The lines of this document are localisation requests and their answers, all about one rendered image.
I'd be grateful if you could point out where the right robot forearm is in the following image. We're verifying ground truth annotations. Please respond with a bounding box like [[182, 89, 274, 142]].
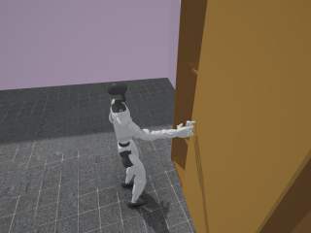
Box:
[[141, 129, 177, 141]]

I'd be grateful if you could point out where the robot left thigh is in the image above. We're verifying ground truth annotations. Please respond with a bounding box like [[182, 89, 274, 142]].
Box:
[[130, 139, 139, 158]]

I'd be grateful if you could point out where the handle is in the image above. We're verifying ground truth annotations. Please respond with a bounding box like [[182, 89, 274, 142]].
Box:
[[186, 120, 195, 136]]

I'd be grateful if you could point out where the left robot shin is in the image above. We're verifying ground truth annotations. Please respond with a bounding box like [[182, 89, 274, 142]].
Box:
[[125, 167, 134, 183]]

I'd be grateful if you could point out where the robot right hand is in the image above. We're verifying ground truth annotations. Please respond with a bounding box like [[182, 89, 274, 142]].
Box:
[[176, 123, 193, 138]]

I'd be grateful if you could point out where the left robot upper arm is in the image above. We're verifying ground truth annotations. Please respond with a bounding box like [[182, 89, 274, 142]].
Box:
[[109, 99, 115, 123]]

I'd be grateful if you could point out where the right robot upper arm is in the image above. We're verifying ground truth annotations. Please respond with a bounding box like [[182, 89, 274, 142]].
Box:
[[116, 114, 151, 141]]

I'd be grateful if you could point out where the wardrobe door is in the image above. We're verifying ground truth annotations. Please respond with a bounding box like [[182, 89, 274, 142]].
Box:
[[260, 157, 311, 233], [182, 0, 311, 233]]

